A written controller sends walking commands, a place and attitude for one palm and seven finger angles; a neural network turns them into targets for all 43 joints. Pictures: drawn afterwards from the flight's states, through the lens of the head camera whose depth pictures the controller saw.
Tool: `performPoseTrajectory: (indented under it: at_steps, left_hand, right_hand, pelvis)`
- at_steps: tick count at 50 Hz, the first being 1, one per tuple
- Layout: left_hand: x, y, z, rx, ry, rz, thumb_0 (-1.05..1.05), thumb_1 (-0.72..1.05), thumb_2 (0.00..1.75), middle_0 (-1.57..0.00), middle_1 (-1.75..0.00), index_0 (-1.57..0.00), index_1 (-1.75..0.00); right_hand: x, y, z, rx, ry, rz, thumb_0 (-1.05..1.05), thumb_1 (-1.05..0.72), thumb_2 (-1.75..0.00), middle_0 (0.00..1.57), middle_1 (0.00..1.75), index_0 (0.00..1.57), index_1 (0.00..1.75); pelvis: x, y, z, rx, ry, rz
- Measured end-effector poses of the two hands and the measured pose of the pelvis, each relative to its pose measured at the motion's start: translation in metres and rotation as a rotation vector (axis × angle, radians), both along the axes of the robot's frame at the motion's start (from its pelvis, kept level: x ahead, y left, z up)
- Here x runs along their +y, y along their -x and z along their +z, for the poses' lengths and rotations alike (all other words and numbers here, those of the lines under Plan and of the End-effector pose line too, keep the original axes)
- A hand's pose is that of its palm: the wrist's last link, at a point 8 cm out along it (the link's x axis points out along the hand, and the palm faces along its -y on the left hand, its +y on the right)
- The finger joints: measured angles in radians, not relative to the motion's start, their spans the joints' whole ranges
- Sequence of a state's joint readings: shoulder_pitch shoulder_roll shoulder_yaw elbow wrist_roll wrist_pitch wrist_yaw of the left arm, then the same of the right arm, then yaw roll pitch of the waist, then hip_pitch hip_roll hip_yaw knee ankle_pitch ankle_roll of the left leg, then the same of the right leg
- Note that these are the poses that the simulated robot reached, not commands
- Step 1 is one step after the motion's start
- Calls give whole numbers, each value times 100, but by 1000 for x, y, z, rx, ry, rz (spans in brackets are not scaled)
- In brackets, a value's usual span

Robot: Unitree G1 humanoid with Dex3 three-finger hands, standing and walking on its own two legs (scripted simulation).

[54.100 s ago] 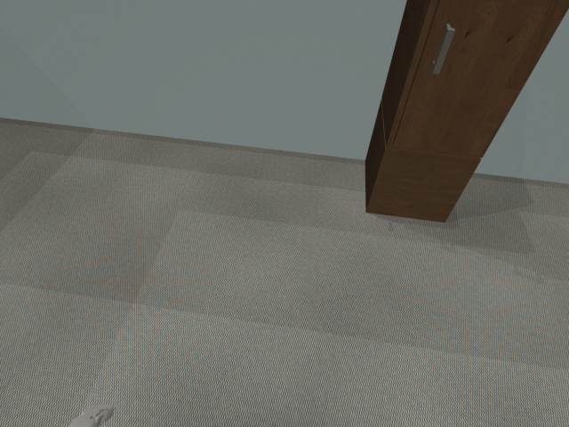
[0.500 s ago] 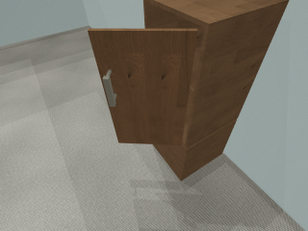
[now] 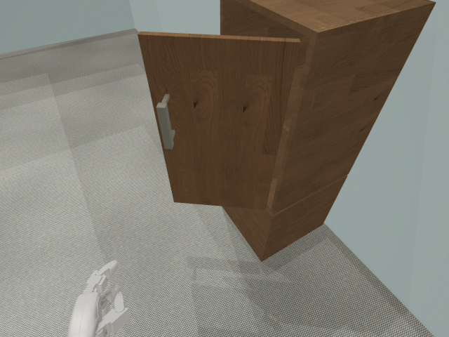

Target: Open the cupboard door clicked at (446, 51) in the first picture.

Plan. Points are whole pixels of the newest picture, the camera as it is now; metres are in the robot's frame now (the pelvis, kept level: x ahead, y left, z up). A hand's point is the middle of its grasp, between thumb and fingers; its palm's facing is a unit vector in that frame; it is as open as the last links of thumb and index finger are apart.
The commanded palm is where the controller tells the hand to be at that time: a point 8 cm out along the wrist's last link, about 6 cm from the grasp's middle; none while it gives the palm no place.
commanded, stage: raise the hand with hooked fingers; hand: left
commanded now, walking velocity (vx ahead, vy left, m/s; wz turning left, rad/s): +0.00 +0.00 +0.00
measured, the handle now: (167, 122) +0.60 +0.17 +0.05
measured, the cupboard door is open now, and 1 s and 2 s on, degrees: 54 54 54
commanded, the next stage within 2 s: move the hooked fingers beside the handle in 1.94 s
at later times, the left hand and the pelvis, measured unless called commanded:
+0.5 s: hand (116, 308) +0.17 +0.19 +0.00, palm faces -0.08 -0.99 -0.11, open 10.1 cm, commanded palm +0.15 +0.26 -0.01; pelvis -0.05 -0.03 -0.08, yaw +1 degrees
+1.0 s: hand (86, 268) +0.22 +0.25 +0.03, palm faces -0.05 -1.00 -0.06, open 13.0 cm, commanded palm +0.20 +0.30 +0.04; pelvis -0.03 +0.01 -0.04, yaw -1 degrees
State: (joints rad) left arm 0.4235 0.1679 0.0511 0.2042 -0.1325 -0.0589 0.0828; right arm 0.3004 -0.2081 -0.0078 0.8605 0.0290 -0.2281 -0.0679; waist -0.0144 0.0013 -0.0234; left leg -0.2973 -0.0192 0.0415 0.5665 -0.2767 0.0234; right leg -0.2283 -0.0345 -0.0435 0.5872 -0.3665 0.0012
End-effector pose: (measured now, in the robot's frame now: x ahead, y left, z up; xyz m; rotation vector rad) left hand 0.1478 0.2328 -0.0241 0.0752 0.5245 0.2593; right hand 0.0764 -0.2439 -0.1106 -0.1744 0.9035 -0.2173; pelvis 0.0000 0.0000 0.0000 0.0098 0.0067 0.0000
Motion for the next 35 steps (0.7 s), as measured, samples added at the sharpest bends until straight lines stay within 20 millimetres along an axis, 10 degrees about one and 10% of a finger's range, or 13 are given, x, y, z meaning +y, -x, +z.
performPoseTrajectory:
  at_steps: [6,16,26,35]
  left_hand:
    - [-4,-46,49,-500,1,-200,0,76,84,-20,-39,-21,-39]
    - [12,43,-25,-393,80,-203,1,54,74,-23,-53,-23,-53]
    - [10,-18,26,-551,-3,-408,1,30,65,-24,-68,-24,-68]
    - [45,-36,42,-454,34,-260,0,9,56,-26,-81,-26,-81]
  right_hand:
    - [-20,-63,24,-290,46,75,1,-91,-90,20,30,20,30]
    - [-33,-101,23,-439,135,206,1,-91,-90,20,30,20,30]
    - [-2,-50,-30,-271,23,169,1,-90,-90,20,30,20,30]
    - [-11,6,-22,-148,24,38,1,-90,-90,20,30,20,30]
  pelvis:
    - [-12,22,-24,105,-1,-12]
    - [-28,41,-70,167,32,12]
    - [-27,53,-75,158,66,21]
    - [-14,40,-51,162,37,-20]
